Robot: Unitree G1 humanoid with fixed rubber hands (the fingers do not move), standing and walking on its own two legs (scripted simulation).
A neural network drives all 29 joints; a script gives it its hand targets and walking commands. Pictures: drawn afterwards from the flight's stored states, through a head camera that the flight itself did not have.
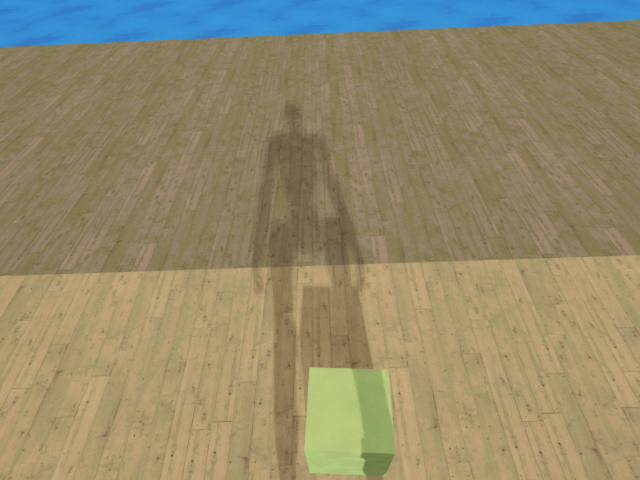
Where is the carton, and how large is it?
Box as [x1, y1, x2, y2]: [304, 367, 394, 475]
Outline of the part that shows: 309,367 304,448 309,471 322,473 384,475 394,454 388,370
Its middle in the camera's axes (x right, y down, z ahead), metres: +0.08 +0.50 +1.06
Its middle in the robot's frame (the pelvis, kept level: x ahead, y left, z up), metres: +0.38 -0.03 -0.65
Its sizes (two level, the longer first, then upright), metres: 0.210 0.200 0.250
